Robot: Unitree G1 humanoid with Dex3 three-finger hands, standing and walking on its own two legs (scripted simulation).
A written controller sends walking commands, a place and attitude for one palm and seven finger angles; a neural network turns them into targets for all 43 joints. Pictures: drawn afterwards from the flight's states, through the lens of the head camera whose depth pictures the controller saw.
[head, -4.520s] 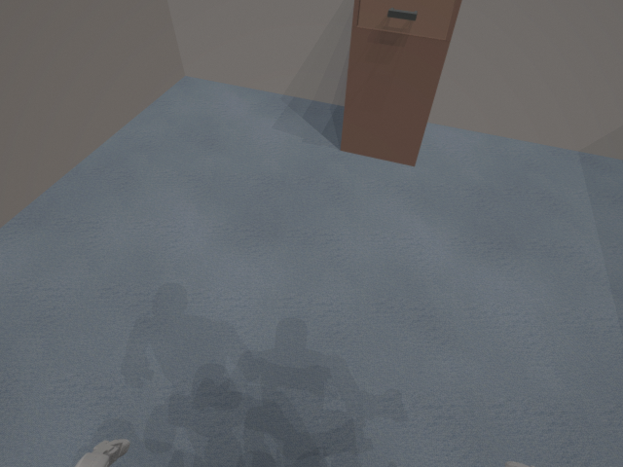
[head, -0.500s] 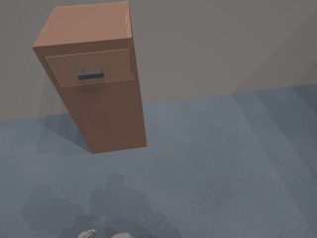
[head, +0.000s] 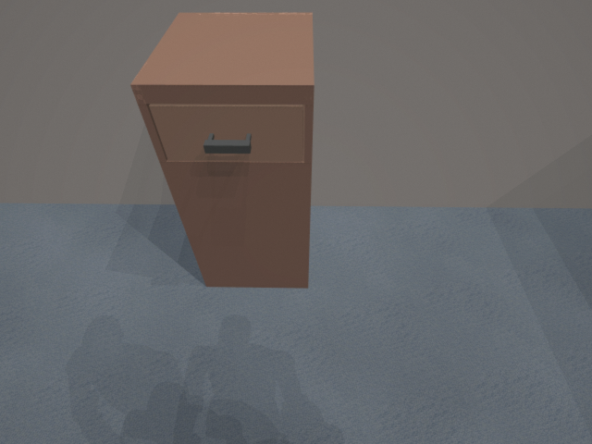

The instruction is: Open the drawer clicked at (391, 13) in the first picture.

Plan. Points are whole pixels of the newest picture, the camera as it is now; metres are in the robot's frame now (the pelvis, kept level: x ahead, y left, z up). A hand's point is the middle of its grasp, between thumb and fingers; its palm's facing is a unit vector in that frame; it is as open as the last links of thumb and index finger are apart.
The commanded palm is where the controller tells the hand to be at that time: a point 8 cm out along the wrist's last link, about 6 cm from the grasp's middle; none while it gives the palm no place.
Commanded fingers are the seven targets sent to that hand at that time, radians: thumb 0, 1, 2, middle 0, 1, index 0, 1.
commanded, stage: take the last steps up to it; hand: left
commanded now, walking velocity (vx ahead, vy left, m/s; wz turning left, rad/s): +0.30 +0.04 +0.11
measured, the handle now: (228, 141) +0.77 +0.22 -0.04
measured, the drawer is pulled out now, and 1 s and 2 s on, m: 0.00 0.00 0.00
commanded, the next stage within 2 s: come to a stop and stand still in 0.68 s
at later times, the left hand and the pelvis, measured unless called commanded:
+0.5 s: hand out of the picture +0.03 +0.21 -0.19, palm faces +0.17 -0.98 -0.12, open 7.4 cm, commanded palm none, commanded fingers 0.00 0.90 0.90 -0.20 -0.30 -0.20 -0.30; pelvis +0.14 +0.07 -0.02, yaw +3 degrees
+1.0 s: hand (190, 326) +0.34 +0.23 -0.16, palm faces +0.03 -0.97 -0.24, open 7.2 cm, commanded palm none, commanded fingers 0.00 0.90 0.90 -0.20 -0.30 -0.20 -0.30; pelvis +0.26 +0.05 +0.00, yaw +1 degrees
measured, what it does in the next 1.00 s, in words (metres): walks ahead: left foot, then right foot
